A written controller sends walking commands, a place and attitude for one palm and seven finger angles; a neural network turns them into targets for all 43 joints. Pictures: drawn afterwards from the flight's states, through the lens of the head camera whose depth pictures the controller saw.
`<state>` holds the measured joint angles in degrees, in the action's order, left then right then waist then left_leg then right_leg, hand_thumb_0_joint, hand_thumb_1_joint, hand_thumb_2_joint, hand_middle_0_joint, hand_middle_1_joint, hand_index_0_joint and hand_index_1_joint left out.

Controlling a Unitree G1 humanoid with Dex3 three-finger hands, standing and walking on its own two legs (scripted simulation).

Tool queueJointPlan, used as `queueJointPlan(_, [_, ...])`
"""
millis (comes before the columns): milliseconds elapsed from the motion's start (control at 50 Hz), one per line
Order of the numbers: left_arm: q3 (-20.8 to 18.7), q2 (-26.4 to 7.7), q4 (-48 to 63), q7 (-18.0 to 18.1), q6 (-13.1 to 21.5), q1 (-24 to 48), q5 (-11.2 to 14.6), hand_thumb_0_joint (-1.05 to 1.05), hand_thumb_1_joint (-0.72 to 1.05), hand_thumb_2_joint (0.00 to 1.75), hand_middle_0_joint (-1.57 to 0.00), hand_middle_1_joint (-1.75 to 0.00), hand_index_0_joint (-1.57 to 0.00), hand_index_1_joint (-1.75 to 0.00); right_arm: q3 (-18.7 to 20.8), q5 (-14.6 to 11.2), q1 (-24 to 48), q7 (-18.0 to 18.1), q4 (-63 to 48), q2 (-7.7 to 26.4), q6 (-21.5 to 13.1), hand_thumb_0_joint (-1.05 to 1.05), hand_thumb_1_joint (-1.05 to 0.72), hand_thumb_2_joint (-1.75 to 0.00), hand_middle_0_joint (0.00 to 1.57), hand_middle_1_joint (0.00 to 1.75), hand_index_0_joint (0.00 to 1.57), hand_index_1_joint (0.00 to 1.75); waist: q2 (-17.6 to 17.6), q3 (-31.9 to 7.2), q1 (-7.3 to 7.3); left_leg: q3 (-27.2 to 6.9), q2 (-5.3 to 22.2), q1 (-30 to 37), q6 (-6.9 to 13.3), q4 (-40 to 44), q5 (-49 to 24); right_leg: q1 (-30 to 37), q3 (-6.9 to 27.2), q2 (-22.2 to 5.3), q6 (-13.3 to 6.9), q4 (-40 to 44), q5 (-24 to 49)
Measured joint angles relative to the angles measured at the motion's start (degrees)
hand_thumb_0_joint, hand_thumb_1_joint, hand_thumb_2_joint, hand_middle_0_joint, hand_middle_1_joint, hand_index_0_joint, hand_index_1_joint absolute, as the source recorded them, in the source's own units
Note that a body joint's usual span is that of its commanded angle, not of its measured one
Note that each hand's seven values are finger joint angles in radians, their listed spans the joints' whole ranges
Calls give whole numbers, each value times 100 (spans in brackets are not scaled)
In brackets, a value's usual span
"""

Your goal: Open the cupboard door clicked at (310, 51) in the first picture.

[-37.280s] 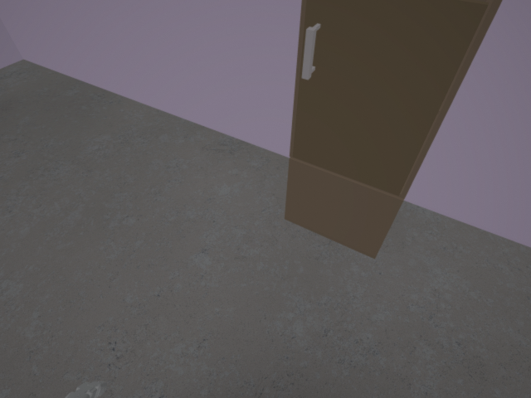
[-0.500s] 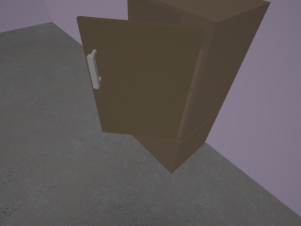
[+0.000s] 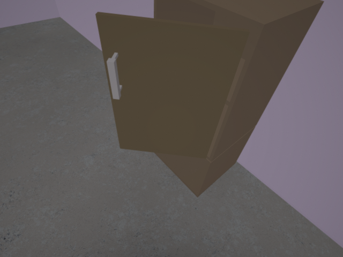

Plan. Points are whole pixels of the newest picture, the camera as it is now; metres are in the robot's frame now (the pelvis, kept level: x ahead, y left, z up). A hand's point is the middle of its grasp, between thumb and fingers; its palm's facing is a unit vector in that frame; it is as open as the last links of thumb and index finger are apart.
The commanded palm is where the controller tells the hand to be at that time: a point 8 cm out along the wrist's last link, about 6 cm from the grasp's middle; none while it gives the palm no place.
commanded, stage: shuffle to correct the standing spot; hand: left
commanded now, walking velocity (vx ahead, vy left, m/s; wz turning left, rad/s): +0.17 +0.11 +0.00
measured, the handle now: (116, 76) +0.60 +0.23 +0.09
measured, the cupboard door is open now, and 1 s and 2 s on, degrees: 43 43 43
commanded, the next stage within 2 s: come to a stop and stand still in 0.04 s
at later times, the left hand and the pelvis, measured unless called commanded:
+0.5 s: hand out of the picture +0.06 +0.21 -0.18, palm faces +0.04 -0.98 -0.17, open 7.3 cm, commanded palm none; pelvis +0.05 +0.04 +0.00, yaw -1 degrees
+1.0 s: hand out of the picture +0.02 +0.18 -0.17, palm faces +0.02 -0.99 -0.16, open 7.3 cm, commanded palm none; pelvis +0.02 +0.02 +0.01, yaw -1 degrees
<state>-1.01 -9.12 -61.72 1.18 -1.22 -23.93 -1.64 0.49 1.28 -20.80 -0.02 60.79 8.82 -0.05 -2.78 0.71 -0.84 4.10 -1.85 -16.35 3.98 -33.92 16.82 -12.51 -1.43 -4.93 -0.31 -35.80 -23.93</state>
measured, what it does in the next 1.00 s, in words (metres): steps on the spot: right foot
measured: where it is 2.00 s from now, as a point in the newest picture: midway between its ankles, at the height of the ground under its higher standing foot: outside the picture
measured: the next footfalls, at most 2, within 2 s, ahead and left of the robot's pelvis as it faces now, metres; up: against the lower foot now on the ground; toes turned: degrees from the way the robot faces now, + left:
right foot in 0.16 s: +0.06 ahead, -0.10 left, +0.00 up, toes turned -3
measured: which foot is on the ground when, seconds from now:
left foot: down 0.00-1.00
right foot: up 0.00-0.14, down 0.16-1.00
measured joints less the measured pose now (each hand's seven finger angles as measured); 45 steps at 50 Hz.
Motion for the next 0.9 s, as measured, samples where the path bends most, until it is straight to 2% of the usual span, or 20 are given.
queueJointPlan(80, [-2,46,33,-23,56,188,-2,1,91,89,-20,-30,-20,-30,-33,3,-24,42,-4,-90,-120,0,-91,-90,20,30,20,30,44,78,36,111,-3,225,67,320,-61,-436,-186,139,-193,-825,-431])
queueJointPlan(120, [-7,85,109,-34,135,322,12,1,91,89,-20,-30,-20,-30,-66,-8,-47,53,24,-124,-143,0,-91,-90,20,30,20,30,111,111,54,108,-3,325,56,425,-80,-388,-350,219,-201,-405,-158])
queueJointPlan(160, [-15,96,240,-32,275,396,13,1,91,89,-20,-30,-20,-30,-89,-51,-111,51,48,-165,-150,0,-91,-90,20,30,20,30,88,94,37,122,-75,284,27,242,53,-182,-361,212,-245,354,481])
queueJointPlan(220, [-39,157,265,41,363,528,8,1,92,89,-20,-30,-20,-30,-46,-38,-42,34,165,-159,-28,0,-91,-90,20,30,20,30,242,85,16,63,42,-88,-138,-764,791,-73,-497,200,-48,289,602])
queueJointPlan(260, [-51,153,283,79,359,538,3,1,93,89,-20,-30,-20,-30,-18,-48,96,36,176,-170,43,0,-91,-90,20,30,20,30,231,85,6,59,134,-297,-230,-1086,905,90,-527,166,36,442,577])
queueJointPlan(280, [-49,137,286,92,331,542,0,1,93,89,-20,-30,-20,-30,-9,-60,179,37,151,-185,51,0,-91,-90,20,30,20,30,186,100,6,75,176,-302,-275,-905,769,151,-511,132,71,498,581])
queueJointPlan(320, [-30,112,283,97,246,546,26,1,93,89,-20,-30,-20,-30,1,-38,297,84,93,-150,32,1,-92,-90,21,30,20,30,135,129,13,65,266,-143,-339,-90,-92,183,-473,81,157,424,517])
queueJointPlan(340, [-21,122,284,95,186,553,42,1,92,89,-20,-30,-20,-30,23,-43,324,94,60,-92,-10,2,-93,-90,21,30,20,30,178,135,15,40,314,-96,-257,110,-435,153,-471,93,208,304,437])
queueJointPlan(360, [-24,110,268,99,116,585,55,1,92,89,-20,-30,-20,-30,41,-42,379,107,57,-72,-25,2,-93,-90,21,30,20,30,140,153,7,79,282,-103,-182,42,-413,137,-434,49,244,215,364])
queueJointPlan(400, [-32,65,254,118,17,631,60,1,92,89,-20,-30,-20,-30,52,-37,497,134,33,-72,-20,2,-94,-90,20,30,20,30,29,157,-24,180,206,-72,-96,46,-238,112,-301,-1,189,202,334])
queueJointPlan(500, [-31,-49,319,114,-5,782,69,1,92,89,-20,-30,-20,-30,79,-56,838,206,-134,-64,-68,2,-94,-90,20,30,20,30,-67,285,-30,294,123,-33,-32,396,-388,-9,-66,-1,80,307,464])
queueJointPlan(600, [-81,-160,448,82,-54,856,41,1,91,89,-20,-30,-20,-30,115,-43,1129,199,-324,-86,-33,1,-93,-90,21,30,20,30,6,351,-7,358,217,-152,-75,400,-491,-111,-94,152,39,256,457])
queueJointPlan(680, [-55,-117,494,76,1,825,15,0,91,89,-20,-30,-20,-30,144,-55,1199,142,-337,-42,75,0,-92,-90,21,30,20,30,229,289,21,272,365,-263,-174,294,-509,-66,-180,301,109,463,658])
queueJointPlan(760, [19,-59,444,52,13,734,38,0,91,89,-20,-30,-20,-30,166,-52,1069,102,-285,-17,102,0,-93,-90,21,30,20,30,221,133,79,228,349,-220,-211,425,-617,-36,-225,300,71,527,682])
queueJointPlan(900, [86,12,258,41,64,649,51,1,93,89,-20,-30,-20,-30,78,-39,678,72,27,37,59,-1,-93,-90,20,30,20,30,172,5,66,171,333,-24,-227,798,-826,171,-291,321,59,883,872])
